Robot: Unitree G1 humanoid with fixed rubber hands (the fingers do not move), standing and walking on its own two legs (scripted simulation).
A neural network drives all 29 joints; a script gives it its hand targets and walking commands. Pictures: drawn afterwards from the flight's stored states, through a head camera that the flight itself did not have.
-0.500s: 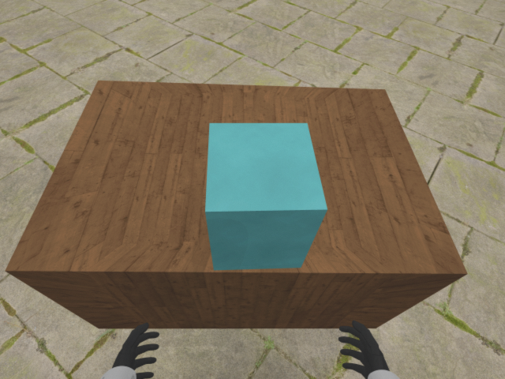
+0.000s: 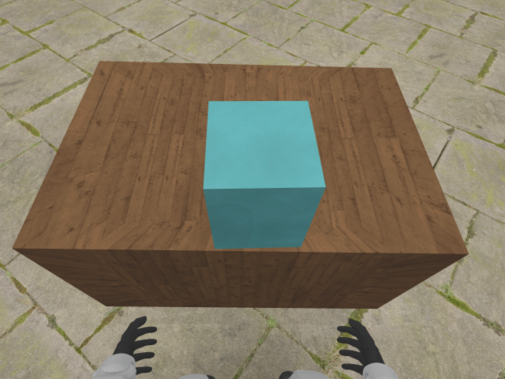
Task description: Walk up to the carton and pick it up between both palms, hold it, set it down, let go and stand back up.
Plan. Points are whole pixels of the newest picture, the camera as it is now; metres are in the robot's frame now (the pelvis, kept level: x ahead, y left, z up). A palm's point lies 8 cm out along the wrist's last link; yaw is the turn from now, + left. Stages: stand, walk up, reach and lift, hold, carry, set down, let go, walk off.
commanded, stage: set down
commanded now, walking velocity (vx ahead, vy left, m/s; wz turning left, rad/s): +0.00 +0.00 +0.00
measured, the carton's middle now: (258, 179) +0.49 -0.01 -0.07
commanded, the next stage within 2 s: let go in 0.94 s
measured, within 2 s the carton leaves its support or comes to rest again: neither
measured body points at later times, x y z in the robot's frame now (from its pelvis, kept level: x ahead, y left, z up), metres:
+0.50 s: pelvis +0.01 -0.01 +0.00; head +0.05 +0.00 +0.45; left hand +0.19 +0.19 -0.12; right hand +0.17 -0.22 -0.12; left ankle +0.01 +0.14 -0.74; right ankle +0.02 -0.14 -0.74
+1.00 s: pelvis +0.01 +0.00 +0.00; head +0.09 +0.01 +0.44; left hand +0.19 +0.20 -0.14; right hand +0.16 -0.22 -0.15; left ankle +0.01 +0.14 -0.74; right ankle +0.02 -0.14 -0.74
